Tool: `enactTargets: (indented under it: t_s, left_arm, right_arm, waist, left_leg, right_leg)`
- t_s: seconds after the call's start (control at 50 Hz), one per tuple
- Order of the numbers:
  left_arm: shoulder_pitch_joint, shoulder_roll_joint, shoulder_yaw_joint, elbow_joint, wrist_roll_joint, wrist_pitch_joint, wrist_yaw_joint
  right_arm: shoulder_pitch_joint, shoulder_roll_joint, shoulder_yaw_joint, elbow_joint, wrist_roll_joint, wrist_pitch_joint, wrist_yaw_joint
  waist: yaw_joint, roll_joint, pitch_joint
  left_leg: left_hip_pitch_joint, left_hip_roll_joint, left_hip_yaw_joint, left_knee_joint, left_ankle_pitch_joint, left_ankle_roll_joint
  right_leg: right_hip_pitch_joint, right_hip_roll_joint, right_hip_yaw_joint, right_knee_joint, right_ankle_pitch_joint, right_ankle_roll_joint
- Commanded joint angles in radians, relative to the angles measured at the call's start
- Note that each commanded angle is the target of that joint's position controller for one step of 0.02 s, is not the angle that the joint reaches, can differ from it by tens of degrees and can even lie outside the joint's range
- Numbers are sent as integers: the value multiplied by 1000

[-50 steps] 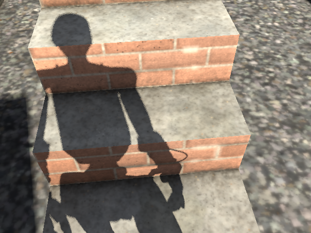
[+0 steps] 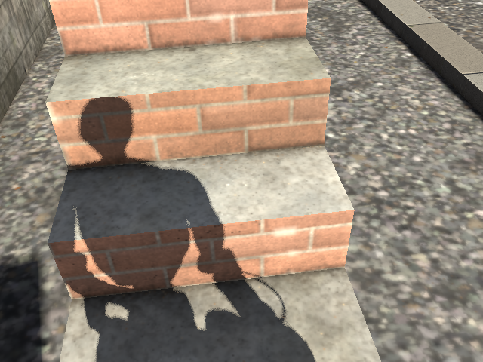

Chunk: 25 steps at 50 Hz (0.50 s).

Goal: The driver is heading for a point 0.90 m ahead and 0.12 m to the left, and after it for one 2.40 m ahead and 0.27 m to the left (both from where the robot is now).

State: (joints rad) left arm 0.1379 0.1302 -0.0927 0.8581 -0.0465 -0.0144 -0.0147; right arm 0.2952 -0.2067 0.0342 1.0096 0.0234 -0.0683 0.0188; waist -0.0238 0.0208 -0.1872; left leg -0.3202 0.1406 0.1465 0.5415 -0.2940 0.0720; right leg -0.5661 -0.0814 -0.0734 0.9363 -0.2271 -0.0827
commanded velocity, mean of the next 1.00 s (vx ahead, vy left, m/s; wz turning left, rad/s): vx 0.50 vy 0.00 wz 0.00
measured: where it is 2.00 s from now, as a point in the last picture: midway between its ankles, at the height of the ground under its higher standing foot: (178, 178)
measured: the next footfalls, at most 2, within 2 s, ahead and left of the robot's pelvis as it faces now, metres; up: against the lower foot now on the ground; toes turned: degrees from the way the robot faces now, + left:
right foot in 0.04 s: +0.06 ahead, -0.13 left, +0.00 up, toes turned -4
left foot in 0.52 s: +0.29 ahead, +0.09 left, +0.19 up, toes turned +5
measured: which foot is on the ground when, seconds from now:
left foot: down 0.00-0.02, up 0.04-0.50, down 0.52-1.00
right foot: up 0.00-0.02, down 0.04-0.54, up 0.56-0.94, down 0.96-1.00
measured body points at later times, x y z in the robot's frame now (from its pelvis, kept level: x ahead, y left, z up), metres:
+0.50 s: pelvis +0.15 +0.01 +0.04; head +0.14 -0.04 +0.49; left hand +0.08 +0.17 -0.11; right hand +0.40 -0.12 -0.03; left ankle +0.26 +0.09 -0.52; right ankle +0.03 -0.12 -0.72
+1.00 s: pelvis +0.36 +0.03 +0.22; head +0.38 +0.07 +0.66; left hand +0.63 +0.11 +0.15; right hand +0.26 -0.14 +0.08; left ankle +0.25 +0.09 -0.54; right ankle +0.44 -0.10 -0.33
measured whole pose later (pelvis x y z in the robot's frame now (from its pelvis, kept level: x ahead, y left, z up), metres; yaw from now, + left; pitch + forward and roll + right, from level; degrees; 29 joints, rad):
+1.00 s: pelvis +0.36 +0.03 +0.22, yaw -2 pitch +6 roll -7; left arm -0.07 0.03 -0.17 0.70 -0.05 -0.09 -0.06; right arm 0.50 -0.06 0.07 1.11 0.01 -0.08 -0.01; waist -0.08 0.03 -0.08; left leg -0.09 0.08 0.07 0.30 -0.27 0.06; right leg -1.05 0.02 -0.12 1.57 -0.44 -0.10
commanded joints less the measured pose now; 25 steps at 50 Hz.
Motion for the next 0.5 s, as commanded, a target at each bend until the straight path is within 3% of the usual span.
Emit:
enactTargets:
  t_s: [0.02, 0.04, 0.06, 0.08, 0.1, 0.12, 0.14, 0.16, 0.18, 0.24, 0.28, 0.3, 0.32, 0.34, 0.36, 0.38, 0.4, 0.42, 0.44, 0.46, 0.48, 0.5]
  left_arm:
    - [157, 107, 63, 87, 10, -1, -7]
    - [220, 84, 53, 125, 56, -13, -29]
    - [418, 246, 83, 157, 74, -21, -18]
    - [489, 246, 85, 166, 118, -50, -11]
    - [387, 160, 64, 164, 113, -65, 2]
    - [301, 78, 51, 147, 108, -63, 4]
    - [252, -2, 26, 139, 114, -62, -4]
    - [247, -49, 11, 150, 111, -65, -15]
    - [258, -63, 4, 165, 106, -68, -22]
    - [320, -4, 0, 201, 107, -77, -23]
    - [317, 17, -2, 186, 114, -66, -17]
    - [291, 23, -5, 170, 100, -59, -15]
    - [292, 29, -8, 160, 91, -63, -8]
    - [344, 32, -10, 177, 98, -60, 0]
    - [361, 57, -5, 197, 81, -54, 17]
    - [403, 47, -2, 234, 81, -44, 22]
    - [450, 43, -1, 258, 69, -36, 27]
    - [367, 47, -4, 242, 63, -44, 26]
    - [357, 86, 0, 240, 47, -48, 28]
    - [389, 160, 14, 251, 63, -46, 38]
    - [378, 235, 31, 250, 70, -35, 47]
    - [347, 297, 56, 249, 71, -19, 43]
  right_arm:
    - [-20, -161, -48, -70, 1, 22, -15]
    - [-88, -29, -17, -114, -13, 15, 7]
    - [-79, 118, 13, -118, -20, -29, 37]
    - [-79, 105, 3, -93, 15, -58, 56]
    - [-263, 103, 10, -182, 29, -79, 67]
    - [-354, 106, 26, -237, 12, -90, 64]
    - [-323, 84, 31, -234, -3, -94, 57]
    - [-261, 65, 31, -223, -6, -87, 62]
    - [-235, 60, 36, -223, 4, -76, 68]
    - [-240, 97, 62, -262, 33, -42, 65]
    - [-285, 94, 70, -290, 45, -31, 61]
    - [-343, 88, 77, -334, 43, -23, 58]
    - [-397, 80, 80, -360, 40, -17, 46]
    - [-449, 94, 89, -384, 35, -10, 37]
    - [-524, 111, 109, -426, 19, -7, 38]
    - [-458, 145, 110, -385, 13, 8, 42]
    - [-477, 133, 109, -382, 18, 10, 50]
    - [-475, 109, 94, -392, 4, 4, 60]
    - [-460, 86, 80, -404, -12, -1, 61]
    - [-358, 57, 53, -358, -24, 8, 66]
    - [-237, -9, 17, -328, -18, 24, 70]
    - [-174, -12, 10, -308, -20, 41, 77]
  waist:
    - [54, 36, 191]
    - [44, -79, 162]
    - [89, -289, 27]
    - [139, -237, -84]
    - [94, -194, 173]
    - [64, -115, 254]
    - [35, -81, 249]
    - [2, -66, 227]
    - [-9, -71, 231]
    - [3, -101, 269]
    - [14, -66, 312]
    - [13, -59, 332]
    - [29, -74, 319]
    - [55, -111, 297]
    - [53, -144, 282]
    - [37, -148, 229]
    - [56, -134, 238]
    - [2, -134, 172]
    - [-34, -194, 64]
    - [-88, -286, -12]
    - [-165, -354, -45]
    - [-207, -403, -39]
  left_leg:
    - [-101, 87, -129, 230, -293, 146]
    - [-417, 13, -74, 699, -114, 127]
    - [-752, -171, -193, 1084, -92, 74]
    - [-852, -222, -409, 1377, -44, 30]
    - [-1114, -202, -431, 1585, -4, 21]
    - [-1184, -182, -363, 1649, 70, 15]
    - [-1159, -170, -310, 1739, 95, 10]
    - [-1117, -159, -297, 1789, 96, 18]
    - [-1100, -166, -304, 1854, 83, 32]
    - [-1255, -202, -309, 2047, 7, 47]
    - [-1326, -200, -297, 1978, 35, 36]
    - [-1270, -185, -247, 1784, 89, 21]
    - [-1183, -171, -170, 1690, 154, 2]
    - [-1142, -149, -96, 1705, 179, -13]
    - [-1068, -99, -9, 1568, 141, -8]
    - [-995, -64, 9, 1570, 164, 6]
    - [-985, -57, 32, 1440, 151, 23]
    - [-662, -82, 90, 1228, 137, 65]
    - [-321, -152, 134, 1037, 85, 88]
    - [-170, -212, 143, 1033, -12, 83]
    - [-137, -234, 96, 858, -140, 73]
    - [-109, -238, 56, 641, -214, 63]
  right_leg:
    - [294, -16, 32, -542, -172, -9]
    - [449, -52, 163, -398, -73, 10]
    - [688, -304, 711, -567, -59, -93]
    - [705, -413, 1101, -815, -547, -183]
    - [613, -392, 1001, -784, -566, -164]
    - [557, -328, 786, -715, -436, -125]
    - [511, -275, 632, -667, -285, -129]
    - [460, -232, 533, -638, -223, -129]
    - [416, -213, 470, -639, -185, -123]
    - [448, -232, 381, -664, -112, -134]
    - [429, -227, 298, -687, -135, -114]
    - [331, -190, 222, -722, -168, -89]
    - [238, -172, 187, -785, -166, -101]
    - [224, -190, 210, -850, -151, -127]
    - [231, -207, 194, -966, -78, -142]
    - [328, -200, 170, -934, 20, -137]
    - [426, -185, 113, -942, 100, -125]
    - [339, -151, -17, -930, 526, -93]
    - [291, -142, -57, -885, 1092, -111]
    - [386, -196, -34, -804, 1562, -133]
    - [566, -211, -38, -670, 1728, -127]
    - [660, -215, -31, -550, 1734, -134]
